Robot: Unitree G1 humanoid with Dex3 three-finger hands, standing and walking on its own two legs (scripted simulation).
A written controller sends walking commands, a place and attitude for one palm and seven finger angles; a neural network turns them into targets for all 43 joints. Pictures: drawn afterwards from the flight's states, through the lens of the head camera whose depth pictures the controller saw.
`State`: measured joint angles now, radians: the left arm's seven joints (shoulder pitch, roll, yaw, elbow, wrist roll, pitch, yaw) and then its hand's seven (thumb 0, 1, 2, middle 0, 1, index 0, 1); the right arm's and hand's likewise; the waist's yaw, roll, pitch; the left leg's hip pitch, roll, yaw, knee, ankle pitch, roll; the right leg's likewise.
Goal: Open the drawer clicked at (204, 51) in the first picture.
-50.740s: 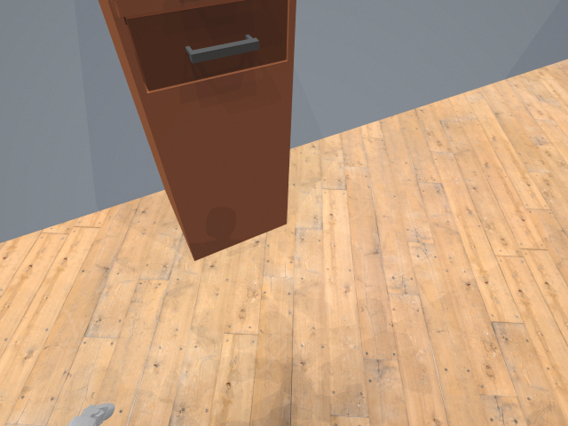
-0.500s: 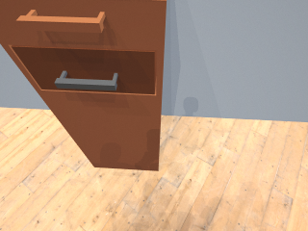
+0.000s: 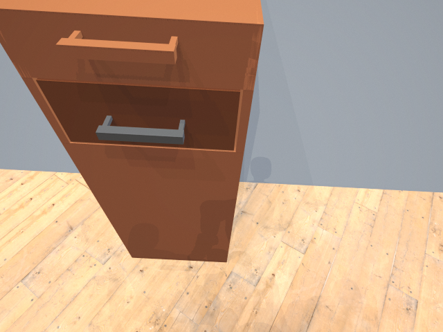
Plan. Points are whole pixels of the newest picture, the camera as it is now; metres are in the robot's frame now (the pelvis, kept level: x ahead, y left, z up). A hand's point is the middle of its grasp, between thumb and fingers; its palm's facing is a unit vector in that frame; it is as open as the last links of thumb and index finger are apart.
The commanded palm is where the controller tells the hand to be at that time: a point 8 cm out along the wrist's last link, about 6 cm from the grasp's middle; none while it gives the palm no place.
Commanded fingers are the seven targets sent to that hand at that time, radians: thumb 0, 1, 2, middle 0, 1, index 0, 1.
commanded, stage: come to a stop and stand still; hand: left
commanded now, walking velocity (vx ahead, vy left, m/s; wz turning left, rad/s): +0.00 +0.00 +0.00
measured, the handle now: (143, 128) +0.48 +0.20 +0.08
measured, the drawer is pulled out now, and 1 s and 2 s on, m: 0.00 0.00 0.00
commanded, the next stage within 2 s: look again from close up in 0.42 s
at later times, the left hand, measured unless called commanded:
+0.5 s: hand out of the picture +0.03 +0.17 -0.18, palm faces +0.03 -0.98 -0.20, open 7.3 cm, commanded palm none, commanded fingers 0.00 0.90 0.90 -0.20 -0.30 -0.20 -0.30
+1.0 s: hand out of the picture +0.01 +0.16 -0.17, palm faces +0.00 -0.97 -0.24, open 7.4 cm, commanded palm none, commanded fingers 0.00 0.90 0.90 -0.20 -0.30 -0.20 -0.30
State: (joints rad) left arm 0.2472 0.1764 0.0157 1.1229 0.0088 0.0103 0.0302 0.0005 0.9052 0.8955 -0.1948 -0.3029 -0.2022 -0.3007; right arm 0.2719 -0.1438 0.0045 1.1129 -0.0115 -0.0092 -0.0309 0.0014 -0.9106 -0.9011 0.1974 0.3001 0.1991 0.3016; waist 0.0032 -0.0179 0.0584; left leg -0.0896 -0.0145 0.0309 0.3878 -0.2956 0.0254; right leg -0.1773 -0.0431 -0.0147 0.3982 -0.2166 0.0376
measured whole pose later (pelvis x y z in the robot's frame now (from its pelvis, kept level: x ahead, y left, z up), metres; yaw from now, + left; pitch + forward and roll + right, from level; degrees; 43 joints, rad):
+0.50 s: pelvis +0.01 -0.01 +0.00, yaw +0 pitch -1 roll +0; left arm 0.22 0.17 0.02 1.11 0.01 0.00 0.03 0.00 0.91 0.90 -0.20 -0.30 -0.20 -0.30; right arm 0.29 -0.15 -0.01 1.13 -0.01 -0.02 -0.04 0.00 -0.91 -0.90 0.20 0.30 0.20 0.30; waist -0.01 -0.01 0.06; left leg -0.06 -0.01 0.03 0.38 -0.31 0.02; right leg -0.15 -0.04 -0.02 0.41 -0.24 0.03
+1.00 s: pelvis -0.01 -0.02 -0.01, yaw -1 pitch -1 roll +1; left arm 0.25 0.16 -0.01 1.10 0.01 -0.01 0.03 0.00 0.90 0.90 -0.20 -0.30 -0.20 -0.30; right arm 0.26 -0.19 0.02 1.07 -0.02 -0.02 -0.02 0.00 -0.92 -0.90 0.20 0.30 0.20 0.30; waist 0.00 0.03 0.04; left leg -0.11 0.00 0.04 0.44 -0.32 0.00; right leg -0.23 -0.03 -0.01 0.52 -0.27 0.00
